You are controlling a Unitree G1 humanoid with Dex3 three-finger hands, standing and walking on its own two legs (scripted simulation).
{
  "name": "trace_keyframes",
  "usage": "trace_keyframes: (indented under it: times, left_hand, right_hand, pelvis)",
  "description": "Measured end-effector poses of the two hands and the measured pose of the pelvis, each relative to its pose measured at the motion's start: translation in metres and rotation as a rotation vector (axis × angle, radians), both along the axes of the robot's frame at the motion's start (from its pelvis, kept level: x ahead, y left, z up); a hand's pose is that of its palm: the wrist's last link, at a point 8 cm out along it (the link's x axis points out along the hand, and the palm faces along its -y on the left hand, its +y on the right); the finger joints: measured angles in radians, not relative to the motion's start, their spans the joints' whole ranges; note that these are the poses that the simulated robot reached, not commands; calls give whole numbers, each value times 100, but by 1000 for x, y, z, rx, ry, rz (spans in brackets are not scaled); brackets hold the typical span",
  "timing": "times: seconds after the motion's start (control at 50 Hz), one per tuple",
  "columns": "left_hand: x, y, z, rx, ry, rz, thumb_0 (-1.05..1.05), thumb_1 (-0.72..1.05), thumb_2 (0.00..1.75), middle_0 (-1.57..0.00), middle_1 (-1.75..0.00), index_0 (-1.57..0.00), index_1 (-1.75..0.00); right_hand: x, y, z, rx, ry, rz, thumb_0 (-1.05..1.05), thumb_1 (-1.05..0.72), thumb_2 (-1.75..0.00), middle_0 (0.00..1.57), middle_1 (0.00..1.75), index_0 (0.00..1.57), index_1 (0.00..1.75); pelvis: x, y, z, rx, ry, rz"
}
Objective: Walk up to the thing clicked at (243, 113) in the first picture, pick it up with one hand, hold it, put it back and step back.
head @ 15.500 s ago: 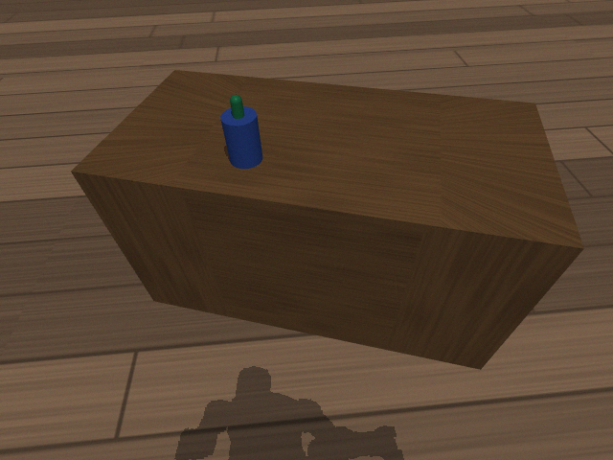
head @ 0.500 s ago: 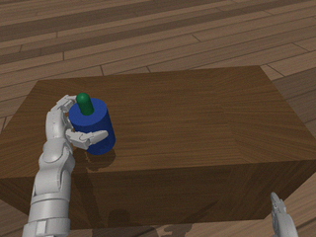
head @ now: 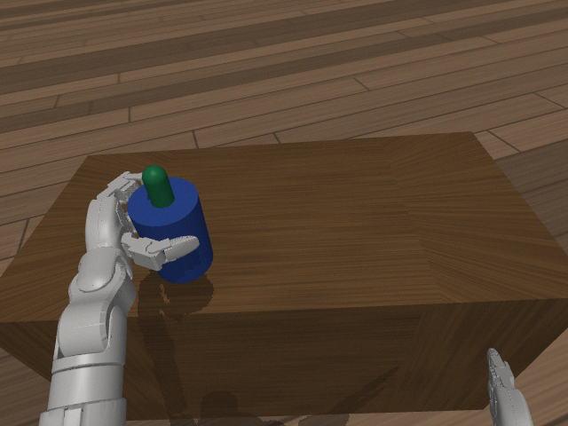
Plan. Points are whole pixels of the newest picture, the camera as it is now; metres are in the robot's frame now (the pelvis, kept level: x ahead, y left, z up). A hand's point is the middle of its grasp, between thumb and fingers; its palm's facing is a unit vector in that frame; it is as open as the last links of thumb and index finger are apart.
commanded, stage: lift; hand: left
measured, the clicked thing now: (170, 220) +0.35 +0.17 +0.16
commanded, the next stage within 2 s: hold in 0.02 s
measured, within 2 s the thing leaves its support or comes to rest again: neither
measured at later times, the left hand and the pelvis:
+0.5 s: hand (154, 210) +0.35 +0.18 +0.19, palm faces +0.19 -0.98 -0.02, open 11.7 cm; pelvis +0.01 +0.01 +0.01, yaw +1 degrees
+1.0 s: hand (148, 217) +0.33 +0.19 +0.19, palm faces +0.22 -0.98 -0.02, open 11.7 cm; pelvis +0.01 +0.00 +0.01, yaw +1 degrees
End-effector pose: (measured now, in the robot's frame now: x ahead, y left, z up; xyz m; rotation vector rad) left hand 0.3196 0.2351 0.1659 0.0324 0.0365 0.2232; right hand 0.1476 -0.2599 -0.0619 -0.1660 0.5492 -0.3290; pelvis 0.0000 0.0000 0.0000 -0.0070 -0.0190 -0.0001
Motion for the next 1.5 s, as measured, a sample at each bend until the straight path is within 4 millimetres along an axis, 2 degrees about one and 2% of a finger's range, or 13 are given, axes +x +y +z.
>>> trace_keyframes:
  times: [0.2,0.44,0.68,0.82,0.96,1.12,1.36,1.5]
  left_hand:
    - [-4,2,10,-6,-11,-4,-1,-61,87,-60,-108,-67,-113]
    - [-4,-1,21,-11,-16,-23,-1,-61,86,-60,-108,-67,-113]
    - [-10,-9,25,-21,-15,-27,-1,-61,86,-60,-108,-67,-113]
    - [-14,-3,29,-20,-16,-10,-1,-61,86,-60,-108,-67,-113]
    - [-17,2,25,-16,-7,6,-1,-61,86,-60,-108,-67,-113]
    - [-19,-9,20,-14,15,-43,-1,-61,86,-60,-108,-67,-113]
    - [-15,2,46,-15,-61,6,-1,-61,86,-60,-109,-67,-114]
    - [-11,-4,36,-17,-1,-30,-1,-61,86,-60,-109,-67,-114]
  right_hand:
    - [14,6,6,-2,-44,7,-1,54,-5,6,5,6,5]
    - [18,18,1,24,-40,37,-1,53,-5,6,5,6,5]
    - [21,15,5,21,-53,39,-1,53,-5,6,5,6,5]
    - [24,13,7,14,-60,39,-1,53,-5,6,5,6,5]
    - [21,14,5,15,-49,52,-1,53,-5,6,5,6,5]
    - [23,18,5,16,-64,55,-1,53,-5,6,5,6,5]
    - [16,14,5,13,-58,29,-1,53,-5,6,5,6,5]
    - [19,19,3,24,-48,60,-1,53,-5,6,5,6,5]
  pelvis:
    - [5,4,3,-3,-10,3]
    - [9,6,5,-5,-15,9]
    - [12,3,6,-3,-21,10]
    - [10,2,6,-2,-28,16]
    - [9,2,7,-2,-24,19]
    - [8,3,7,-3,-30,18]
    - [8,3,7,-3,-31,13]
    - [5,5,7,-2,-32,16]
